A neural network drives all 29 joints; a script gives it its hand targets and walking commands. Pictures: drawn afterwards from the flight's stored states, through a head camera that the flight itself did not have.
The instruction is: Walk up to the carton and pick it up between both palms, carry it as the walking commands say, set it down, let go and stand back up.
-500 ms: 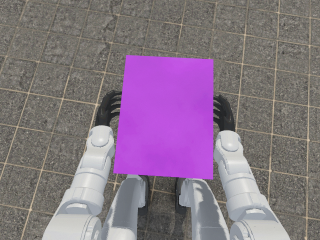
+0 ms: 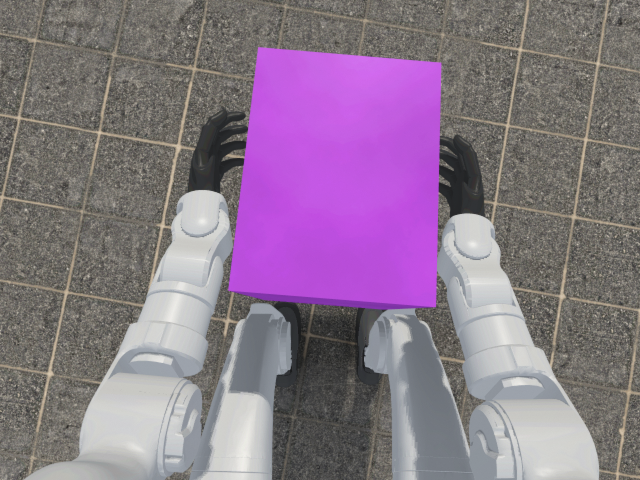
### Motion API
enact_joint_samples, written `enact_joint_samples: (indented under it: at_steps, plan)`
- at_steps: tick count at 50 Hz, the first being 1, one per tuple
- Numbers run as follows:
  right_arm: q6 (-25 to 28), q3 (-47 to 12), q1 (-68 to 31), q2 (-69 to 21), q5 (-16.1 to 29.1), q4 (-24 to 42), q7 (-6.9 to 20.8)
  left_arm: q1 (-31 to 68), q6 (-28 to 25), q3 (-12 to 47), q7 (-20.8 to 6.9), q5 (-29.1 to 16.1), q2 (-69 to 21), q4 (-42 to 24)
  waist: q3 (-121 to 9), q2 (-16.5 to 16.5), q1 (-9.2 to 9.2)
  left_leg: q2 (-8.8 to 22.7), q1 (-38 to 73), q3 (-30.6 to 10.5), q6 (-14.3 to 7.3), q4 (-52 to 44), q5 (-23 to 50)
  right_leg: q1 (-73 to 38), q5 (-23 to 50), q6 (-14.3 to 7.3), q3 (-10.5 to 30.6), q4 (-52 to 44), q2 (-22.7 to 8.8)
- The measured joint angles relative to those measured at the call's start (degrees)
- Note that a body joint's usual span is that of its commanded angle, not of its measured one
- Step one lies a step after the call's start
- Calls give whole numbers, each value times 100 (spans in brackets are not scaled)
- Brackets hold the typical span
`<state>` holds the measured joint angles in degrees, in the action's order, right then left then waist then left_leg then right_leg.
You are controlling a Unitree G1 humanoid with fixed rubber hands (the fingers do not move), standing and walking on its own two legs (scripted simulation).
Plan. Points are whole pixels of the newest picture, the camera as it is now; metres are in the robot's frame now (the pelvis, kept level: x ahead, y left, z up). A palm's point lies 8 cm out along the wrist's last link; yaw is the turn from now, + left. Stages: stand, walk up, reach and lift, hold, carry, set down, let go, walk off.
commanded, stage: set down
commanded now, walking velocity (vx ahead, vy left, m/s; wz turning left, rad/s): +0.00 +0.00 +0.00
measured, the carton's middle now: (334, 206) +0.42 -0.01 -0.24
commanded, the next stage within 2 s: none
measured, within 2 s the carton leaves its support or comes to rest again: neither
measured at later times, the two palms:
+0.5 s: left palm (230, 160) +0.48 +0.14 -0.21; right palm (444, 184) +0.45 -0.16 -0.22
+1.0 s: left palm (242, 148) +0.52 +0.14 -0.30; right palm (426, 171) +0.48 -0.16 -0.30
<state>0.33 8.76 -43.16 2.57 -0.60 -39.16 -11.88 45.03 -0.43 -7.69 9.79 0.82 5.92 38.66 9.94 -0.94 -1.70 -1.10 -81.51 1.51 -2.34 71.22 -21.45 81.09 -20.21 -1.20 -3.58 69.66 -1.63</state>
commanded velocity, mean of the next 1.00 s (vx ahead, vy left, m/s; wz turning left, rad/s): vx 0.00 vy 0.00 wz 0.00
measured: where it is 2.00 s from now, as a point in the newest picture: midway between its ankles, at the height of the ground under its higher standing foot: (328, 357)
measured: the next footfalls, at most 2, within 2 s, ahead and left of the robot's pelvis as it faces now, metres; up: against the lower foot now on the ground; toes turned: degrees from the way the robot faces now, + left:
none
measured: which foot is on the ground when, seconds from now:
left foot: down 0.00-1.00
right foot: down 0.00-1.00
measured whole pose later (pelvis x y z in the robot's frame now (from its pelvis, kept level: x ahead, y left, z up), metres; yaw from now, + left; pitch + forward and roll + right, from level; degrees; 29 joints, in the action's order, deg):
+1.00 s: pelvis -0.02 +0.00 -0.15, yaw +0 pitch +36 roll -3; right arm -8.2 15.8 -67.9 7.7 2.4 -45.5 -10.9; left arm 73.7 8.0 -7.7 7.7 -0.8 13.4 49.8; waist 17.8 -1.3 -1.7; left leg -2.2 -109.6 -0.1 -2.3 104.3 -30.4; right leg 108.0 -30.0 -0.7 -3.5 102.2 -0.8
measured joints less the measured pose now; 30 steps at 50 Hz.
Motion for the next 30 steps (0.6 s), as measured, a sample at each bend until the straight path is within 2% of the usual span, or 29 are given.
enact_joint_samples:
  at_steps: [14, 30]
  plan:
    - [-333, 32, -888, 228, 196, -322, -63, 969, 329, 3, 6, -137, 303, 434, -5, -28, 0, -3, -1027, -15, 0, 929, -187, 1042, -217, -31, 6, 968, 0]
    - [-534, 73, -1486, 375, 281, -404, -90, 1582, 455, 4, -167, -161, 505, 610, 11, -28, 0, -6, -2088, -61, 0, 1948, -503, 2066, -524, -37, 6, 1943, 40]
